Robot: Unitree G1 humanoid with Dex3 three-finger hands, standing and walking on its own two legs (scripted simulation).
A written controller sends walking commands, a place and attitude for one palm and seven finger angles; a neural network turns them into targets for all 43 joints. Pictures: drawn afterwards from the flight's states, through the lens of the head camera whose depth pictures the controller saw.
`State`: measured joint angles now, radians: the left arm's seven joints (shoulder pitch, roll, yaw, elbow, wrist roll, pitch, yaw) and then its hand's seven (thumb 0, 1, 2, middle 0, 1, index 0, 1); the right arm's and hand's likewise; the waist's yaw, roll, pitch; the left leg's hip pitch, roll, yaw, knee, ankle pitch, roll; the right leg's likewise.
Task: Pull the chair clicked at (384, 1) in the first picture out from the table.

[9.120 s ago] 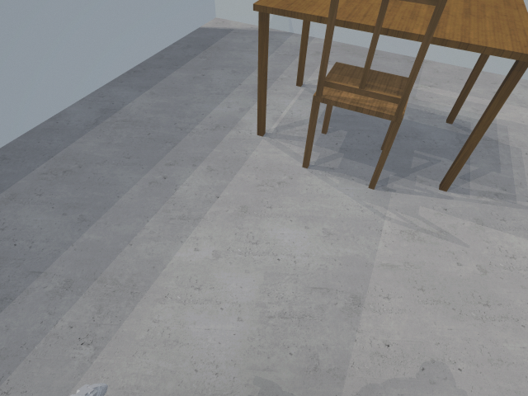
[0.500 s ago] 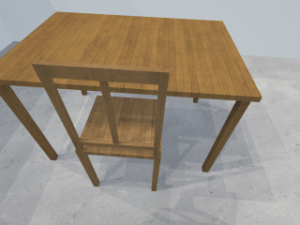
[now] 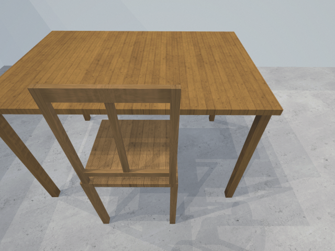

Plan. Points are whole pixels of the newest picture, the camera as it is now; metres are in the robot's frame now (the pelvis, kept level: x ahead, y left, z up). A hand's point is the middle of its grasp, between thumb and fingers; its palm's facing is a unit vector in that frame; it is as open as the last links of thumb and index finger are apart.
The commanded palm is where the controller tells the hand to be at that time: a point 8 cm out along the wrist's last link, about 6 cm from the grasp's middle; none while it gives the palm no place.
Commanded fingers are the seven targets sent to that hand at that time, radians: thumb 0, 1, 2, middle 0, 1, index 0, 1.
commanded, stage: look again from close up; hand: left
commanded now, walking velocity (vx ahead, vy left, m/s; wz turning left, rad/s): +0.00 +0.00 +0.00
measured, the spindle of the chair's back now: (119, 142) +0.47 +0.18 -0.05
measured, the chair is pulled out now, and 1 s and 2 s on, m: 0.00 0.00 0.00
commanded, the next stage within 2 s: none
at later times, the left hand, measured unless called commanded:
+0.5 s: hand out of the picture +0.01 +0.18 -0.17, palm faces +0.03 -0.98 -0.19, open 7.3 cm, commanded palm none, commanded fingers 0.00 0.90 0.90 -0.20 -0.30 -0.20 -0.30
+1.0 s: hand out of the picture -0.01 +0.16 -0.17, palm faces +0.03 -0.99 -0.16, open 7.4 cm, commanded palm none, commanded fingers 0.00 0.90 0.90 -0.20 -0.30 -0.20 -0.30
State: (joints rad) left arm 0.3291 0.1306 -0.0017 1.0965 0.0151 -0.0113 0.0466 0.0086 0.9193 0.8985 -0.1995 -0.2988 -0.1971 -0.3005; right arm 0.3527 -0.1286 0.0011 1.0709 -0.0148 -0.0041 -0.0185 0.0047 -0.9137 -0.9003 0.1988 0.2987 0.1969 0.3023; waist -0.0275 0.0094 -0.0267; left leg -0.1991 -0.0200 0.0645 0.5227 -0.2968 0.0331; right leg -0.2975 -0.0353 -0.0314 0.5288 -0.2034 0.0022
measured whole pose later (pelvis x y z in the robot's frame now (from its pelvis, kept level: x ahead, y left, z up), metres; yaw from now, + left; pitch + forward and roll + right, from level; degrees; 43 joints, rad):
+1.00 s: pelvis +0.01 +0.01 +0.01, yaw +0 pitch -2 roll +1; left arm 0.34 0.11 -0.01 1.11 0.01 -0.02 0.04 0.00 0.91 0.90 -0.20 -0.30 -0.19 -0.30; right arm 0.30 -0.12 0.01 1.15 0.00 -0.02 -0.02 0.00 -0.91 -0.90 0.20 0.30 0.20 0.30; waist 0.00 -0.01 0.03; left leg -0.12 -0.03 0.07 0.41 -0.25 0.04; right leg -0.23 -0.04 -0.02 0.43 -0.16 0.01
